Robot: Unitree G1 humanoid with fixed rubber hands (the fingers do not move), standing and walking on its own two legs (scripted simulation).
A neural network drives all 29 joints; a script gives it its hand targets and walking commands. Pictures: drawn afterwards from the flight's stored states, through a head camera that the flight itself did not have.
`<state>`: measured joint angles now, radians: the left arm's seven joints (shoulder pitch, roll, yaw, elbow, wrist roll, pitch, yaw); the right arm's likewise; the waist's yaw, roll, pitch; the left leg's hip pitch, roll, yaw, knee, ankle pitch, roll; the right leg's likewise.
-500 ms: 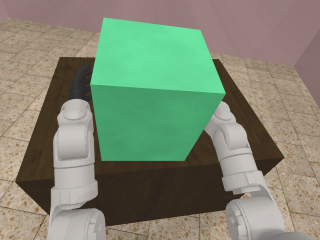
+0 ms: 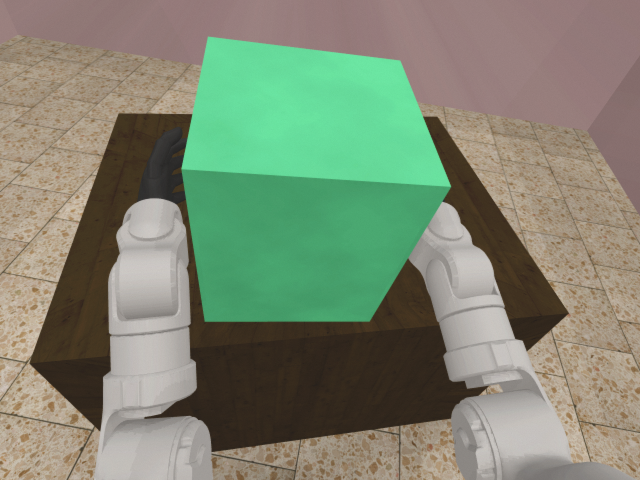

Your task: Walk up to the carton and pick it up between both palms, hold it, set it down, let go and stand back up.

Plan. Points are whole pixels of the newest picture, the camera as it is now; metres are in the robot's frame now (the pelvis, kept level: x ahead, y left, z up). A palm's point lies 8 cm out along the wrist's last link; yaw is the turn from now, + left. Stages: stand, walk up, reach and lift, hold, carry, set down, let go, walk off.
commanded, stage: set down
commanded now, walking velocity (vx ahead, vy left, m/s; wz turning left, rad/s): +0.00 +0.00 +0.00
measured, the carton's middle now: (298, 196) +0.38 +0.00 +0.17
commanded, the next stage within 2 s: none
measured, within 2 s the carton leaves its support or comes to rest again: neither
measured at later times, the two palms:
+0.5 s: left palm (179, 212) +0.38 +0.14 +0.15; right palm (421, 225) +0.37 -0.16 +0.13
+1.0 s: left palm (199, 226) +0.42 +0.13 +0.09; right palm (412, 230) +0.40 -0.17 +0.08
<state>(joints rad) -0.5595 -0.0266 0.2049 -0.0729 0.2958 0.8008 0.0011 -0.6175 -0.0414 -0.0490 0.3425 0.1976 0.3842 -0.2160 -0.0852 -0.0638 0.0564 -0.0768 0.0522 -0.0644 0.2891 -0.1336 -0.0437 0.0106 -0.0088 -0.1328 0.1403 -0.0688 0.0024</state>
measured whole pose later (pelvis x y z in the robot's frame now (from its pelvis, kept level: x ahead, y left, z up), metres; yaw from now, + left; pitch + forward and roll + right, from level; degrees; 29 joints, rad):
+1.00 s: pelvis +0.04 +0.00 +0.00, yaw +0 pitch +4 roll -1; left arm -0.48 -0.06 0.20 0.43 0.20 0.14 0.09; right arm -0.52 -0.01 -0.15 0.67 0.02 -0.13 -0.14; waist -0.05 0.00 -0.01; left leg -0.16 0.05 -0.05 0.22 -0.13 -0.04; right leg -0.09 -0.01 -0.13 0.08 -0.07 0.01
